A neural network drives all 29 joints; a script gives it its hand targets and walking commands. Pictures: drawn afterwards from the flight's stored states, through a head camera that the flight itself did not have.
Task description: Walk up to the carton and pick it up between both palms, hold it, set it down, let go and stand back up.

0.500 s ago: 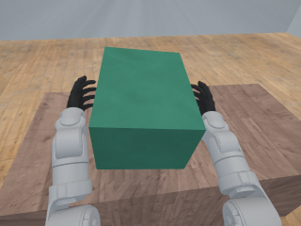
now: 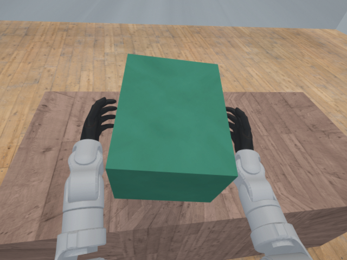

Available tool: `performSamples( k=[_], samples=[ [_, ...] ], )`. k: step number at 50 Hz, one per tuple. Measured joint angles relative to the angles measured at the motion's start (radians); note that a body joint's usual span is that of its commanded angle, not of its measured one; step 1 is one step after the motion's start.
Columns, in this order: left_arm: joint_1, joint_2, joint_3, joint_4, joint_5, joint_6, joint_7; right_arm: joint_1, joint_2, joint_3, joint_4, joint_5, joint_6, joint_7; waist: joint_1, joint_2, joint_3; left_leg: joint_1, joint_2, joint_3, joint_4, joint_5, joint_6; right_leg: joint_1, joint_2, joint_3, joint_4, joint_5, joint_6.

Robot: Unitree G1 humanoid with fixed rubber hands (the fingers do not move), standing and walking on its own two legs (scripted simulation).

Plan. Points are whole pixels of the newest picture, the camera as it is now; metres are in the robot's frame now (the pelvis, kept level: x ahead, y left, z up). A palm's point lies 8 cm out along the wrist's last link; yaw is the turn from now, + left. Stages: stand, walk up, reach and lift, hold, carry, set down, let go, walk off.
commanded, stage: set down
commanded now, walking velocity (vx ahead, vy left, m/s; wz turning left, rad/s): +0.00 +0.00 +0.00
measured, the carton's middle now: (168, 127) +0.41 -0.01 +0.10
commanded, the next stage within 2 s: none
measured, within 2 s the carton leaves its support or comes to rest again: neither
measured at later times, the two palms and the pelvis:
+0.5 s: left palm (97, 137) +0.37 +0.16 +0.12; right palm (241, 152) +0.33 -0.17 +0.10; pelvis -0.01 +0.01 +0.00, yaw -1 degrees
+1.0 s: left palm (107, 141) +0.39 +0.14 +0.07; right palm (239, 157) +0.34 -0.18 +0.07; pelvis +0.00 +0.01 +0.00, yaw -3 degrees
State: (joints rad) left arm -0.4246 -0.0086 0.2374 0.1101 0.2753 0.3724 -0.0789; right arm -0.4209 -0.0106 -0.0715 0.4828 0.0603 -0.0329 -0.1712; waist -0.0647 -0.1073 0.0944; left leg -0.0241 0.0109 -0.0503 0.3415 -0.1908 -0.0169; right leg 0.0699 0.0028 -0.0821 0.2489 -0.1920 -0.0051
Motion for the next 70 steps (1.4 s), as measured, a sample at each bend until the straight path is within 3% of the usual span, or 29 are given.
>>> performSamples(
  k=[7,18,25,42,58,70],
  samples=[
    [0.001,-0.006,-0.013,0.010,-0.002,-0.011,0.004,0.013,-0.017,0.009,-0.006,0.010,-0.008,-0.004,-0.010,-0.001,-0.012,-0.017,0.002,0.011,-0.007,0.003,0.003,-0.022,0.000,0.007,-0.003,0.005,0.001],
    [-0.028,-0.007,0.013,0.125,-0.003,-0.054,-0.002,-0.006,0.007,-0.036,0.066,-0.043,-0.020,0.006,0.014,0.026,-0.028,-0.024,-0.004,0.023,-0.021,0.017,0.010,-0.039,-0.008,0.013,0.000,0.012,0.008],
    [-0.064,0.016,0.013,0.249,-0.014,-0.124,-0.003,-0.017,0.037,-0.095,0.132,-0.097,-0.067,0.010,0.002,0.032,-0.036,-0.032,-0.010,0.023,-0.027,0.027,0.014,-0.048,-0.016,0.008,0.000,0.018,0.012],
    [-0.173,0.009,0.068,0.538,0.008,-0.299,0.014,-0.090,0.041,-0.221,0.319,-0.184,-0.187,0.031,0.039,0.032,-0.040,-0.054,0.006,0.077,-0.049,0.035,0.015,-0.096,-0.006,0.048,-0.006,0.034,0.010],
    [-0.183,0.061,0.047,0.735,-0.021,-0.494,0.035,-0.098,0.065,-0.267,0.446,-0.225,-0.337,0.010,0.024,0.051,-0.076,-0.147,0.013,0.066,-0.038,0.030,0.010,-0.165,-0.001,0.026,-0.036,0.046,0.006],
    [-0.240,0.088,0.048,0.889,-0.030,-0.599,0.046,-0.124,0.068,-0.308,0.517,-0.247,-0.400,0.002,0.019,0.052,-0.110,-0.223,0.017,0.071,-0.037,0.039,0.010,-0.238,0.002,0.026,-0.042,0.059,0.004]
  ],
)
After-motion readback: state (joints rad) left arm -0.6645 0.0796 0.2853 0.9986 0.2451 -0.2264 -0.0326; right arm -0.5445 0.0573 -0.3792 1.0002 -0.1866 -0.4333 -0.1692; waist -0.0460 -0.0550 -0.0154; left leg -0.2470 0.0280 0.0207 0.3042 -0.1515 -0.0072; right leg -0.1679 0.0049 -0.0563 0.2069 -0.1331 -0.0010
